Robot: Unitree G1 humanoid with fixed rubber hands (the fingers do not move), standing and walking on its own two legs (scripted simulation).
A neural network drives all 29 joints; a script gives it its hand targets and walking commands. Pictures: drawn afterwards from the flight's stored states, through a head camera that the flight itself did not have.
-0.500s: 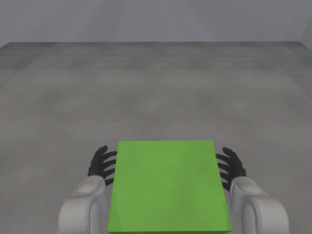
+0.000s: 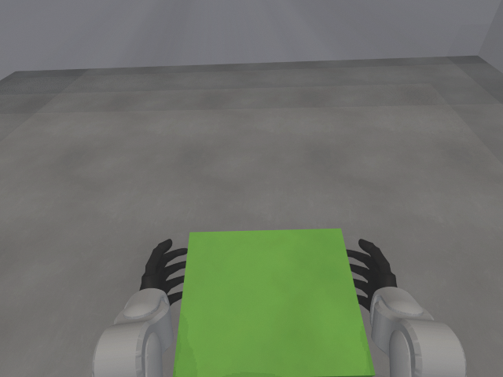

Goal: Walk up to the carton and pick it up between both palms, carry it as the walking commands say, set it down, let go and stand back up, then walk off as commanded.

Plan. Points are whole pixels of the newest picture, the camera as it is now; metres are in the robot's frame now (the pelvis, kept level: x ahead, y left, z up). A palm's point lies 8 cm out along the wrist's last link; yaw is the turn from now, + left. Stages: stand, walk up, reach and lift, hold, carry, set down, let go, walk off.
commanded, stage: carry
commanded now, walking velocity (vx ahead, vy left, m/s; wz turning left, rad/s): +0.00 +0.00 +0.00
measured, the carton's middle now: (266, 317) +0.24 +0.00 +0.02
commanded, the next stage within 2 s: none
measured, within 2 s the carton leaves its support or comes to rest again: neither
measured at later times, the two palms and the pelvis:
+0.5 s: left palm (168, 315) +0.21 +0.12 +0.11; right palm (408, 309) +0.20 -0.18 +0.10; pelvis -0.03 -0.03 +0.00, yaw +0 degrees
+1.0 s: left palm (149, 308) +0.22 +0.15 +0.10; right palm (379, 297) +0.22 -0.15 +0.10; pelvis -0.02 -0.01 +0.00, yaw +1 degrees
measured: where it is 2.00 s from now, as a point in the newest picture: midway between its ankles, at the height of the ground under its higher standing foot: outside the picture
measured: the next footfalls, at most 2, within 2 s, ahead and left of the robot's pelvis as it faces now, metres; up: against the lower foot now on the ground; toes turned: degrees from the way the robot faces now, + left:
left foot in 0.08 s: +0.02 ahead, +0.12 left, +0.00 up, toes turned -2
